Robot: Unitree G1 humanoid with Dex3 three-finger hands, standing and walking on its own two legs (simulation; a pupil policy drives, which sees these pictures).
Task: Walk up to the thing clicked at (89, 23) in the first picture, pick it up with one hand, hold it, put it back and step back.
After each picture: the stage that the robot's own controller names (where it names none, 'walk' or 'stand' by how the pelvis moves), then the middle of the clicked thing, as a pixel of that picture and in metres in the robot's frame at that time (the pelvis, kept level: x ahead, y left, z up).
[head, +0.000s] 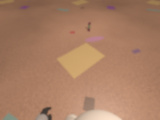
stand; (89, 26) +2.35 +0.11 -0.66
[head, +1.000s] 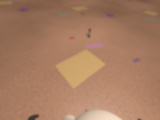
walk; (89, 33) +2.23 +0.08 -0.65
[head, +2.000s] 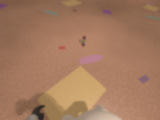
walk; (83, 41) +1.56 +0.12 -0.65
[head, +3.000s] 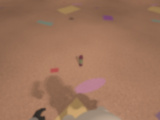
walk; (80, 61) +1.00 +0.14 -0.65
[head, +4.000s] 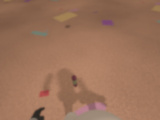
walk; (74, 81) +0.61 +0.23 -0.63
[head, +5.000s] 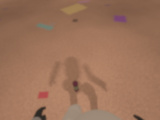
stand; (75, 86) +0.45 +0.21 -0.62
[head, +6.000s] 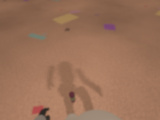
stand; (72, 97) +0.38 +0.21 -0.65
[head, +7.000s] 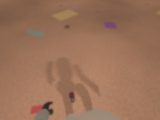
stand; (72, 97) +0.35 +0.19 -0.65
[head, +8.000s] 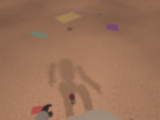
stand; (72, 99) +0.35 +0.19 -0.66
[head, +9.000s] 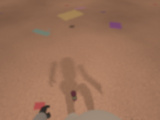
stand; (74, 96) +0.37 +0.19 -0.65
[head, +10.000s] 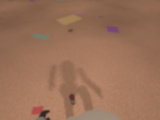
stand; (72, 99) +0.36 +0.20 -0.66
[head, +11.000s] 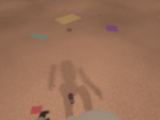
stand; (71, 98) +0.36 +0.22 -0.66
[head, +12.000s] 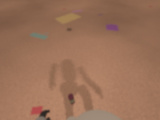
stand; (71, 99) +0.34 +0.22 -0.66
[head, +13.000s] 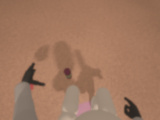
go down; (68, 74) +0.40 +0.20 -0.45
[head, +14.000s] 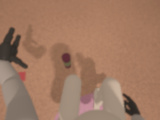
go down; (67, 61) +0.45 +0.20 -0.29
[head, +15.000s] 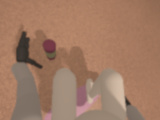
close in; (50, 51) +0.45 +0.23 -0.19
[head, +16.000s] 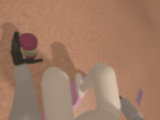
close; (29, 49) +0.45 +0.26 -0.16
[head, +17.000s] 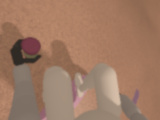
lift; (31, 51) +0.41 +0.26 -0.17
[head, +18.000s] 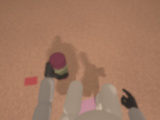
lift; (61, 68) +0.33 +0.20 +0.00
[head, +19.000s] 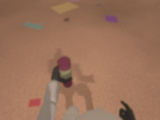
hold; (66, 74) +0.32 +0.17 +0.02
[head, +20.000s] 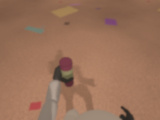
hold; (67, 74) +0.32 +0.16 +0.03
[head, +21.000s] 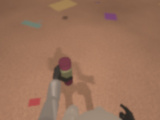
crouch; (66, 73) +0.33 +0.17 +0.00
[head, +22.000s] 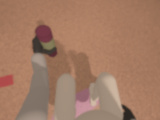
lower; (49, 44) +0.49 +0.22 -0.05
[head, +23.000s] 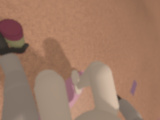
lower; (16, 40) +0.48 +0.27 -0.17
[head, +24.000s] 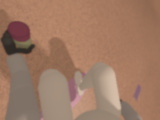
lower; (23, 41) +0.47 +0.27 -0.17
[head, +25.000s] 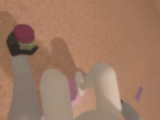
lower; (27, 43) +0.46 +0.26 -0.17
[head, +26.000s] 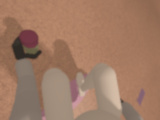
lower; (31, 47) +0.44 +0.25 -0.17
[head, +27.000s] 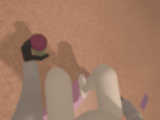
draw back; (39, 50) +0.43 +0.23 -0.17
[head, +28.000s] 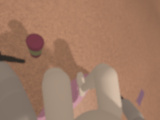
rise; (35, 48) +0.43 +0.24 -0.18
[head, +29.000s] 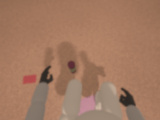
walk; (72, 67) +0.44 +0.18 -0.37
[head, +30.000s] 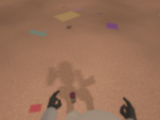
stand; (73, 98) +0.36 +0.17 -0.60
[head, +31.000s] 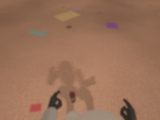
stand; (72, 97) +0.37 +0.18 -0.60
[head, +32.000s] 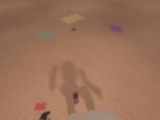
stand; (76, 98) +0.37 +0.16 -0.65
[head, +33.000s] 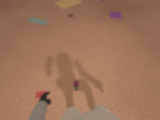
walk; (76, 86) +0.43 +0.13 -0.63
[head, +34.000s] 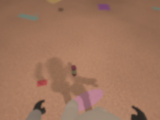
walk; (74, 71) +0.62 +0.21 -0.63
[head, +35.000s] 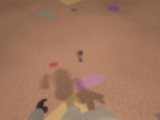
stand; (80, 56) +0.96 +0.20 -0.62
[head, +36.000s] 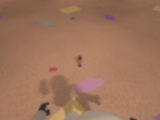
stand; (79, 61) +0.98 +0.20 -0.64
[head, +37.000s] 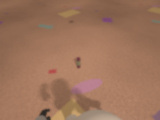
stand; (78, 63) +1.00 +0.22 -0.66
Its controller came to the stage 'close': yes
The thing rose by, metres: 0.69
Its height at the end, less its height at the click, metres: +0.00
